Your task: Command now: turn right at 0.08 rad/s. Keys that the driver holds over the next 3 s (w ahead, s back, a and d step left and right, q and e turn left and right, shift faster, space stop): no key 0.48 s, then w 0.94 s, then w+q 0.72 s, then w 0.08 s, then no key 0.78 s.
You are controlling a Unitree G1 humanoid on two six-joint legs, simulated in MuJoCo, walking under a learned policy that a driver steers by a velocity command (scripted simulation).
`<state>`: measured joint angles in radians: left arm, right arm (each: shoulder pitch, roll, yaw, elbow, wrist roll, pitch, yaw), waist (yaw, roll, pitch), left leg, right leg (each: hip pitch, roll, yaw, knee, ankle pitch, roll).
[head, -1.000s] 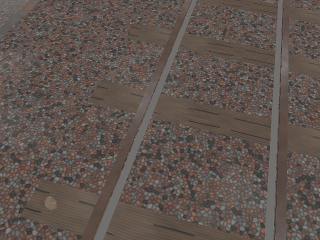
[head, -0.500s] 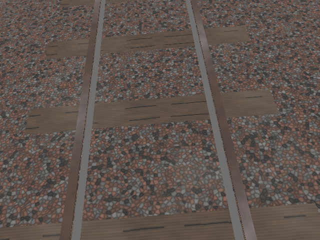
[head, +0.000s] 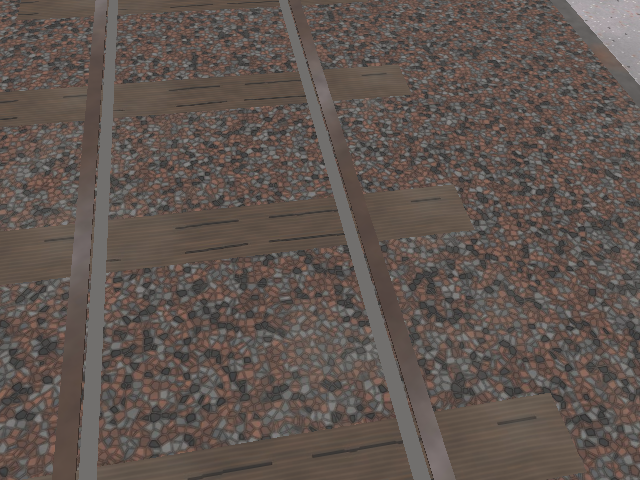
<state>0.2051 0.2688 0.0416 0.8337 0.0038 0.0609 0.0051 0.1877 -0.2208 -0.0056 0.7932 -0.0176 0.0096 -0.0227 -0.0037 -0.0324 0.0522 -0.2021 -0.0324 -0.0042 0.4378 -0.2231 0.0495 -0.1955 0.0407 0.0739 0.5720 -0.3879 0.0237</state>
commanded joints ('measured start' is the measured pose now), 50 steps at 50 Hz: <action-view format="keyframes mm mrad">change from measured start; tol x16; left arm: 1 44 63 6 -8 2 -19 16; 32 155 114 16 248 19 -62 24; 50 -131 -1 1 107 31 -102 -43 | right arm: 1 18 -162 -42 -16 4 -3 -2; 33 -4 -86 -27 178 -18 -36 28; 40 485 -227 -81 314 -4 -73 18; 43 233 -117 -52 231 -4 -88 24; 50 371 -60 -20 290 3 -113 14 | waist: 1 15 164 -81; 31 49 -129 132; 37 -77 -62 82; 40 -142 329 16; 42 -35 95 126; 50 -22 112 60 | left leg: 1 75 190 -185 -50 403 76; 4 42 89 -102 -102 115 5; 25 70 92 -98 -110 23 -11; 28 -93 15 -46 23 -335 17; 33 -299 56 16 316 -225 19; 37 105 -3 97 20 -80 34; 38 272 10 43 -36 -102 32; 40 375 409 -649 -345 -536 151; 41 274 406 -612 -338 -557 164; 50 256 209 -108 -284 454 110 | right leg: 1 97 -11 -28 -283 236 -18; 3 166 -133 110 -221 406 -53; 24 21 -111 88 -290 228 -81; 30 1 -247 346 -432 -472 -232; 37 -167 -189 175 -319 -171 -203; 41 -565 -35 -26 488 -98 -140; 50 -550 -89 -148 416 226 -61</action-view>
